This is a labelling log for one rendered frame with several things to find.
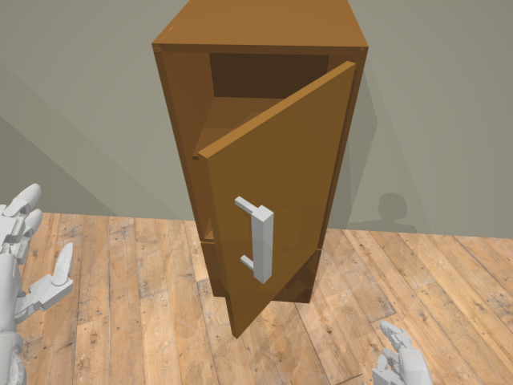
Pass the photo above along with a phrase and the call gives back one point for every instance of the handle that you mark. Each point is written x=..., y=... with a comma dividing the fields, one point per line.
x=262, y=240

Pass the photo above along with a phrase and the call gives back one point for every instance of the left robot hand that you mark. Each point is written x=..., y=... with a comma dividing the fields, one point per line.
x=17, y=226

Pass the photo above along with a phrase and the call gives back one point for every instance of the right robot hand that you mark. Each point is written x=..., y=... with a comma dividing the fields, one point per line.
x=409, y=366

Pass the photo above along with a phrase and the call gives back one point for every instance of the robot left forearm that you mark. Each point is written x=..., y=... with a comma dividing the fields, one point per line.
x=12, y=371

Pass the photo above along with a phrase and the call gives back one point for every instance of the cupboard door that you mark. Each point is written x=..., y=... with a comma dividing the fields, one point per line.
x=282, y=159

